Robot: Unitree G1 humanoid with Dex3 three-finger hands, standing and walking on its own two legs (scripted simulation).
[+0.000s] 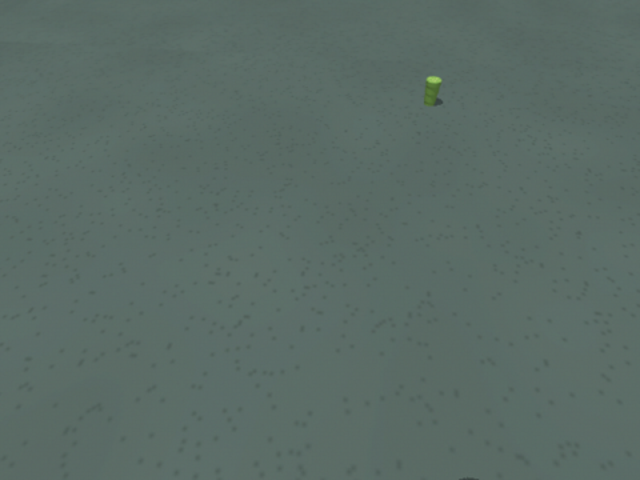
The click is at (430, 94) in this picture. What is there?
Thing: tapered cup
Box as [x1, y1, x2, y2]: [424, 76, 441, 105]
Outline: 438,77 430,76 426,79 424,103 426,105 432,105 434,103 441,79
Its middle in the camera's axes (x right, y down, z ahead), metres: +0.67 -0.89 +2.35
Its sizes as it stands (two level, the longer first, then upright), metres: 0.090 0.090 0.152
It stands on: the floor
